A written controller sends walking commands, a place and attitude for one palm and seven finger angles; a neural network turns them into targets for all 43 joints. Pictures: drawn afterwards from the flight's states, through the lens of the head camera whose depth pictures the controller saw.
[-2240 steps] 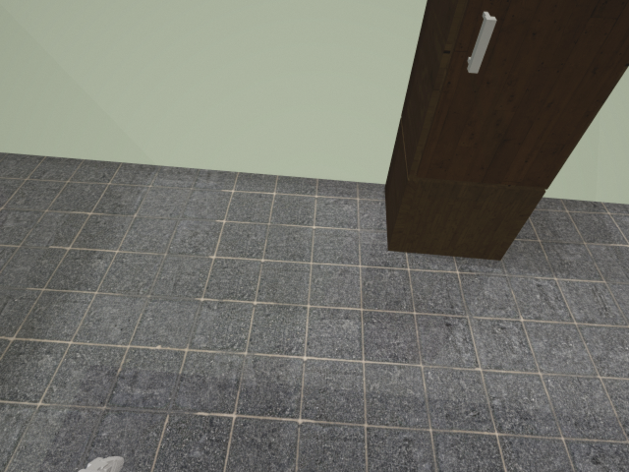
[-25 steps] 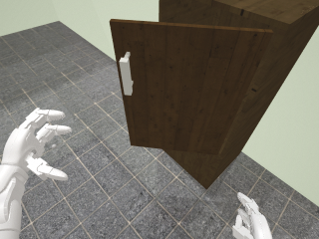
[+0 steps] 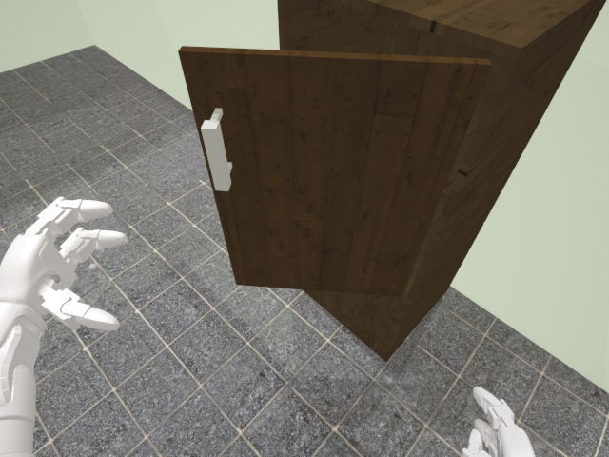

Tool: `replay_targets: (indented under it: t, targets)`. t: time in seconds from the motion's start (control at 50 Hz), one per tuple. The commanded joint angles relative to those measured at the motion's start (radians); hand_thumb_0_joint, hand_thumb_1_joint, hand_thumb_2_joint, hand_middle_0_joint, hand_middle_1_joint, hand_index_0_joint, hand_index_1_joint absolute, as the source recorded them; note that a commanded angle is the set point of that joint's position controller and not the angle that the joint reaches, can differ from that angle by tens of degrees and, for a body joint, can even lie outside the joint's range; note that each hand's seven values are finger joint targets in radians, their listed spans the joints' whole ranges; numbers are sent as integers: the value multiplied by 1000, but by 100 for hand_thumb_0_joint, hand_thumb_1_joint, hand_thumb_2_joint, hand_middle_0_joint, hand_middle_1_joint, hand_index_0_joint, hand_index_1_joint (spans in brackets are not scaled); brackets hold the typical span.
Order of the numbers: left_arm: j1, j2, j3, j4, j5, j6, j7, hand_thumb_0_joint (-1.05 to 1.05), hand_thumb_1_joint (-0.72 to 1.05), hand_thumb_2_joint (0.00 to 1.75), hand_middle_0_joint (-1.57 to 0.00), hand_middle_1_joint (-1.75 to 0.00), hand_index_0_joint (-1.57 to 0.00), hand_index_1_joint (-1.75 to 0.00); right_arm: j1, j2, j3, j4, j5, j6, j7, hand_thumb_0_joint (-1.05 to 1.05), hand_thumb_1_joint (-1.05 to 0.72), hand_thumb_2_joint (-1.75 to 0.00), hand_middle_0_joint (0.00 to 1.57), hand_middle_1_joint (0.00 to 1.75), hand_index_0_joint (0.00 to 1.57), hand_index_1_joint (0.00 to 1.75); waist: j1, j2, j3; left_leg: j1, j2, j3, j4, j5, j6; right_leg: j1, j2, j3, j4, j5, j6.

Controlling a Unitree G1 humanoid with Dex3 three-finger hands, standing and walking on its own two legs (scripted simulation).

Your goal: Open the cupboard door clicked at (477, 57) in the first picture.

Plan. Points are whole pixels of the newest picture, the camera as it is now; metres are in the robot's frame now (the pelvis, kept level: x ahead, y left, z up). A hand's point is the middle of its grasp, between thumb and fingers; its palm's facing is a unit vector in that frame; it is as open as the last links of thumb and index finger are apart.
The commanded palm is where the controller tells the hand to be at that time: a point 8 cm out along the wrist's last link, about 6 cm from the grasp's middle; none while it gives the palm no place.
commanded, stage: raise the hand with hooked fingers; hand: left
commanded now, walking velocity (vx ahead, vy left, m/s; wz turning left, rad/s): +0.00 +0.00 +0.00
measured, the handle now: (220, 150) +0.54 +0.18 +0.11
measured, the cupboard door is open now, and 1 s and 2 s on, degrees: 40 40 40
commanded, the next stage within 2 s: move the hooked fingers beside the handle in 0.14 s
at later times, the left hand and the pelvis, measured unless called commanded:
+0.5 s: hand (108, 249) +0.32 +0.27 +0.12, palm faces +0.05 -1.00 -0.03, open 14.0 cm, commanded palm +0.29 +0.31 +0.13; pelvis +0.00 -0.01 +0.00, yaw +1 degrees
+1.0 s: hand (134, 215) +0.38 +0.26 +0.12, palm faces +0.03 -1.00 -0.01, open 14.0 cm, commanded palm +0.36 +0.31 +0.12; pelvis -0.01 +0.00 +0.00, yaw -1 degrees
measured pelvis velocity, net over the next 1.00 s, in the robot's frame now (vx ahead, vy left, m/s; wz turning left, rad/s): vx -0.01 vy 0.00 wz -0.01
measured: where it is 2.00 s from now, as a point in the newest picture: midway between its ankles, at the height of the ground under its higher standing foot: outside the picture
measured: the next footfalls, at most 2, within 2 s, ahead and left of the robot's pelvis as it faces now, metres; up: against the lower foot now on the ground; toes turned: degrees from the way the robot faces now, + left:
none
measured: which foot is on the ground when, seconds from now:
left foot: down 0.00-1.00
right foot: down 0.00-1.00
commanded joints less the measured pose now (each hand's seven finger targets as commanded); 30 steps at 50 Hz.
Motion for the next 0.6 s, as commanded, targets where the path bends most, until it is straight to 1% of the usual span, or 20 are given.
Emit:
replay_targets:
  t: [0.0,0.06,0.1,0.12,0.18,0.2,0.24,0.26,0.28,0.32,0.34,0.36,0.38,0.4,0.44,0.46,0.48,0.5,0.54,0.58]
  targets:
    - [-271,292,97,-212,-23,-64,-4,0,-50,30,-30,-120,-30,-120,-78,-129,-47,-146,-1,-64,-20,0,-90,-90,20,30,20,30,-3,56,-207,183,-28,-46,-83,229,23,-9,30,13,-76,262,-17]
    - [-264,282,90,-191,-26,-54,-12,0,-50,30,-30,-120,-30,-120,-82,-128,-48,-146,2,-63,-23,0,-90,-90,20,30,20,30,-6,58,-205,179,-30,-43,-78,222,22,-18,28,15,-76,263,-13]
    - [-265,297,106,-194,-32,-59,-15,0,-50,30,-30,-120,-30,-120,-79,-128,-49,-144,1,-63,-22,0,-90,-90,20,30,20,30,-2,36,-229,186,-32,-36,-70,241,27,0,25,23,-77,297,-10]
    - [-267,289,96,-197,-32,-60,-16,0,-50,30,-30,-120,-30,-120,-83,-128,-48,-144,1,-63,-22,0,-90,-90,20,30,20,30,-2,54,-228,185,-32,-36,-70,248,24,2,25,20,-71,304,-11]
    - [-256,294,100,-166,-33,-59,-12,0,-50,30,-30,-120,-30,-120,-79,-128,-49,-137,2,-61,-22,0,-90,-90,20,30,20,30,-3,19,-202,172,-30,-31,-63,239,25,-4,23,26,-76,302,-10]
    - [-266,279,90,-177,-34,-62,-15,0,-50,30,-30,-120,-30,-120,-83,-126,-48,-140,3,-61,-21,0,-90,-90,20,30,20,30,-6,30,-207,174,-32,-30,-66,244,26,-7,22,26,-74,314,-7]
    - [-275,302,109,-156,-32,-61,-14,0,-50,30,-30,-120,-30,-120,-82,-130,-49,-139,3,-59,-22,0,-90,-90,20,30,20,30,-4,23,-212,164,-33,-33,-65,241,25,-5,21,24,-69,309,-7]
    - [-292,303,106,-132,-29,-59,-15,0,-50,30,-30,-120,-30,-120,-79,-131,-49,-135,4,-55,-24,0,-90,-90,20,30,20,30,-11,9,-202,159,-33,-29,-62,228,26,-20,21,29,-75,301,-4]
    - [-330,335,120,-109,-26,-61,-12,0,-50,30,-30,-120,-30,-120,-71,-136,-49,-122,4,-50,-26,0,-90,-90,20,30,20,30,-15,-12,-178,144,-30,-30,-60,217,25,-19,20,34,-80,289,-5]
    - [-412,290,63,-100,-18,-70,-20,0,-50,30,-30,-120,-30,-120,-76,-130,-47,-126,6,-49,-30,0,-90,-90,20,30,20,30,-30,37,-192,157,-36,-27,-60,189,27,-46,20,39,-80,255,-4]
    - [-453,311,71,-92,-13,-78,-18,0,-50,30,-30,-120,-30,-120,-71,-132,-48,-119,6,-49,-33,0,-90,-90,20,30,20,30,-35,49,-198,164,-35,-30,-57,183,26,-50,18,39,-81,245,-5]
    - [-457,310,69,-68,-12,-82,-19,0,-50,30,-30,-120,-30,-120,-66,-133,-48,-117,5,-48,-34,0,-90,-90,20,30,20,30,-36,35,-205,164,-36,-33,-56,183,27,-49,18,40,-81,243,-6]
    - [-466,342,83,-61,-4,-88,-16,0,-50,30,-30,-120,-30,-120,-59,-139,-49,-111,4,-45,-34,0,-90,-90,20,30,20,30,-32,24,-218,155,-34,-31,-50,185,27,-32,15,48,-80,245,-7]
    - [-508,315,52,-50,0,-93,-20,0,-50,30,-30,-120,-30,-120,-61,-134,-45,-113,4,-43,-33,0,-90,-90,20,30,20,30,-41,41,-227,158,-36,-30,-52,181,29,-41,16,47,-78,243,-6]
    - [-518,339,69,-1,7,-100,-21,0,-50,30,-30,-120,-30,-120,-50,-140,-48,-105,3,-39,-32,0,-90,-90,20,30,20,30,-37,52,-233,156,-36,-36,-50,195,27,-39,16,41,-69,256,-11]
    - [-522,327,59,-5,9,-105,-22,0,-50,30,-30,-120,-30,-120,-50,-138,-50,-110,3,-39,-30,0,-90,-90,20,30,20,30,-33,65,-251,165,-37,-38,-48,208,27,-34,15,40,-64,267,-13]
    - [-521,317,45,-10,8,-109,-21,0,-50,30,-30,-120,-30,-120,-49,-138,-51,-108,2,-38,-27,0,-90,-90,20,30,20,30,-32,51,-261,173,-34,-35,-43,224,29,-21,14,42,-62,288,-15]
    - [-495,332,71,-1,8,-110,-17,0,-50,30,-30,-120,-30,-120,-46,-137,-52,-115,-1,-37,-23,0,-90,-90,20,30,20,30,-20,55,-281,168,-35,-36,-46,230,29,-13,15,39,-58,296,-13]
    - [-494,310,54,19,8,-106,-11,0,-50,30,-30,-120,-30,-120,-47,-138,-52,-119,2,-30,-18,0,-90,-90,20,30,20,30,-23,44,-259,154,-35,-37,-52,222,27,-27,17,33,-57,289,-13]
    - [-465,328,73,46,6,-100,0,0,-50,30,-30,-120,-30,-120,-39,-143,-54,-116,1,-22,-14,0,-90,-90,20,30,20,30,-14,4,-249,136,-32,-34,-51,222,29,-14,15,35,-59,293,-13]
